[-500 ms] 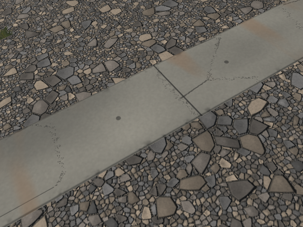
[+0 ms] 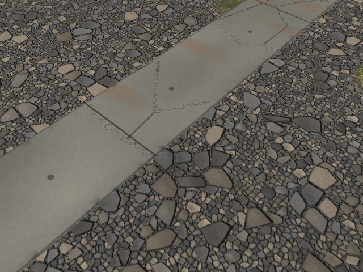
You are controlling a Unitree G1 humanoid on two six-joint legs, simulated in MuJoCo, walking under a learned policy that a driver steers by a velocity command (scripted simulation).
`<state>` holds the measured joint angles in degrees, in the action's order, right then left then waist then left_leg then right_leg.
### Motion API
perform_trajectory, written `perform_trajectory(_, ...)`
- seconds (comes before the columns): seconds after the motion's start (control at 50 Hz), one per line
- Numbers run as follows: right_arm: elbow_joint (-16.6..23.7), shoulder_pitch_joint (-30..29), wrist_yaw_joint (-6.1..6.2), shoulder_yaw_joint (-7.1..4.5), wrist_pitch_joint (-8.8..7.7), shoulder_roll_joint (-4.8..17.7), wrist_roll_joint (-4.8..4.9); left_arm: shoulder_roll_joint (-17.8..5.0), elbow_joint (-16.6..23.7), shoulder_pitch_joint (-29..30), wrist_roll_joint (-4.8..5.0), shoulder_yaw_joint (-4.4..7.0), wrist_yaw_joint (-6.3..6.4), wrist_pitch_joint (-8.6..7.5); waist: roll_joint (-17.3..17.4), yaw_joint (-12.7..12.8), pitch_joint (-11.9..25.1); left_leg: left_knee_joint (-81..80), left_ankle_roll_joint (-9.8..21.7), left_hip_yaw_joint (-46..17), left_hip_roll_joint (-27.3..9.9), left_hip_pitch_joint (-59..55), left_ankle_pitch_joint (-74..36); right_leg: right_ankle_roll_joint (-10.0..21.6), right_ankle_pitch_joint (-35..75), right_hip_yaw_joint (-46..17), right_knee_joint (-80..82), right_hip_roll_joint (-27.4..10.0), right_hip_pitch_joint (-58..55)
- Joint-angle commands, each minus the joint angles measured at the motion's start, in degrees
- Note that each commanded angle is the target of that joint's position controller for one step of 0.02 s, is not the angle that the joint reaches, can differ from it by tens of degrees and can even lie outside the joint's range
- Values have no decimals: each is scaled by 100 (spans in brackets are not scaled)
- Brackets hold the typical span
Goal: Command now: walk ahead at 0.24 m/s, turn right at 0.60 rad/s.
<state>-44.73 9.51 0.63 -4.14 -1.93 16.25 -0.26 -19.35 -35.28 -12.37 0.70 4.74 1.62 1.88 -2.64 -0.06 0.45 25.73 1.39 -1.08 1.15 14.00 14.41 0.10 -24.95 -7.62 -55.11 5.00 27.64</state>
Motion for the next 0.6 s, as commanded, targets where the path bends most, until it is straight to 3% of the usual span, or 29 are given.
perform_trajectory(0.02,402,-65,132,-146,-111,763,64,-609,414,114,-17,201,-76,-133,1101,-139,-165,-1520,796,-1682,-1604,-1080,1301,-237,551,71,-1072,-596,1768)
perform_trajectory(0.06,360,239,136,-154,-168,798,13,-407,519,295,38,130,-133,-213,1012,-294,-200,-1665,809,-1254,-1542,-1137,998,-295,923,288,-984,-708,1877)
perform_trajectory(0.16,285,579,53,-201,-247,986,-4,-209,738,628,57,29,-220,-323,954,-469,-288,-1801,914,-566,-1682,-1332,176,-351,1468,423,-6,-953,1853)
perform_trajectory(0.22,221,639,-5,-246,-248,1140,40,-94,826,838,63,-43,-307,-350,947,-514,-424,-1792,865,-81,-1718,-1148,-206,-249,1607,642,761,-1025,1403)
perform_trajectory(0.3,131,724,-79,-307,-210,1303,184,-129,915,964,98,-60,-409,-328,942,-470,-546,-1599,726,294,-1862,-1139,-427,77,1249,972,1447,-968,779)
perform_trajectory(0.34,117,654,-92,-341,-157,1422,246,-271,890,674,72,19,-423,-308,964,-178,-375,-1006,598,542,-1898,-1159,-1700,337,990,1254,1835,-679,61)
perform_trajectory(0.36,121,582,-84,-325,-133,1398,262,-437,711,68,53,142,-412,-296,818,211,1,-43,436,918,-1716,-1001,-2871,502,1269,1451,2252,-385,-934)
perform_trajectory(0.38,122,780,-67,-229,-147,1136,198,-828,396,-917,78,364,-346,-261,492,621,625,1424,211,1275,-1375,-399,-3347,705,1345,1400,2347,-124,-2496)
perform_trajectory(0.4,430,819,-68,-31,-202,597,-72,-1469,334,-1687,130,526,-226,-230,-832,767,1093,3693,-187,1352,-892,1659,-557,1336,752,-989,2696,-1555,-4206)
perform_trajectory(0.42,744,661,-85,72,-402,422,-43,-1685,523,-1572,123,460,-270,-351,-1570,535,1880,5029,-293,90,4,3103,1909,2195,-350,-4052,3891,-2494,-4862)
perform_trajectory(0.44,797,155,-139,-85,-517,1050,207,-1108,511,-1415,72,289,-338,-475,-706,754,1335,5370,-192,-368,-321,3725,1416,1946,-331,-3523,4114,-2465,-4581)
perform_trajectory(0.46,824,51,-174,-71,-588,1055,263,-887,457,-1239,30,204,-347,-533,-596,578,805,5094,-23,-290,-550,3739,932,1792,78,-2755,4013,-2280,-3956)
perform_trajectory(0.48,738,90,-140,-55,-605,982,130,-739,500,-852,21,148,-345,-542,-87,326,486,4620,-15,-298,-770,3363,511,1622,673,-2135,3967,-2015,-3196)
perform_trajectory(0.5,674,154,-126,-82,-575,986,13,-602,544,-529,-22,90,-331,-544,-133,109,288,4157,-43,-335,-897,2962,217,1525,1257,-1669,4037,-1774,-2617)
perform_trajectory(0.54,578,265,-160,-74,-473,894,-33,-588,562,-249,-86,67,-270,-575,-225,-98,173,3869,-172,-239,-858,2532,-127,1548,2057,-1321,4250,-1565,-2029)
perform_trajectory(0.6,645,-95,-139,-19,-382,718,-97,-666,346,-424,-21,83,-159,-614,-53,-71,-38,3011,-431,-140,-670,2588,-769,1547,2743,-869,4345,-1375,-1741)
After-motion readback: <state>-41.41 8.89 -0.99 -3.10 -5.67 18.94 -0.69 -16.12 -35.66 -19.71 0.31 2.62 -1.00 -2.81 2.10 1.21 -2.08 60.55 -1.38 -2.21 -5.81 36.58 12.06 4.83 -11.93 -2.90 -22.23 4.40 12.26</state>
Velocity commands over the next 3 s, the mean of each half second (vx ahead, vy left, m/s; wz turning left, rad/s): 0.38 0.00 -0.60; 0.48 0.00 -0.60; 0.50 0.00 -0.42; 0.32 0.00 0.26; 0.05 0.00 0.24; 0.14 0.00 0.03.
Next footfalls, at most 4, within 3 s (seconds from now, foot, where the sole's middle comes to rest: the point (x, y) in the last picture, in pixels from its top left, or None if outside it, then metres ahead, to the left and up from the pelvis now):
0.38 right None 0.22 -0.21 -0.78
0.88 left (220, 246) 0.59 -0.15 -0.78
1.40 right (318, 234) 0.65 -0.54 -0.78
1.88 left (304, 160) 1.01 -0.57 -0.78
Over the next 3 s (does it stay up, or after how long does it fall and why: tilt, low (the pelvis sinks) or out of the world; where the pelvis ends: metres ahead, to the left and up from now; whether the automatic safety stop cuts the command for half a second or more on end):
stays up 0.96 -0.65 -0.01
